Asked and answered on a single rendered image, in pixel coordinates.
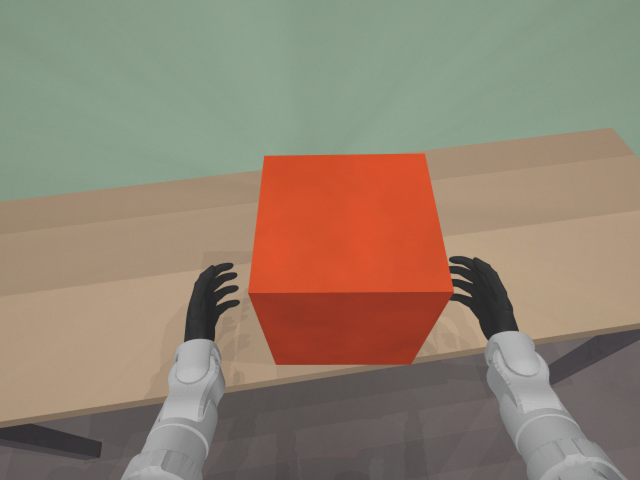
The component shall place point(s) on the robot right hand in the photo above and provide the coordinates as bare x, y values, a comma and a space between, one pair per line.
490, 303

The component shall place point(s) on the right robot forearm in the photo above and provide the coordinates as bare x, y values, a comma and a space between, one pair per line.
544, 433

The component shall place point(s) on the left robot forearm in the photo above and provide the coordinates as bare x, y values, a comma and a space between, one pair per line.
180, 439

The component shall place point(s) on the carton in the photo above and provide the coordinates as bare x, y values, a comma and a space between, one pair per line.
349, 265

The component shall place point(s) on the robot left hand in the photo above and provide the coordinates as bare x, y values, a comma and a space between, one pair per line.
203, 314

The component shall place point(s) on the table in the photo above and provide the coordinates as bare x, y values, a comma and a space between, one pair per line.
95, 285

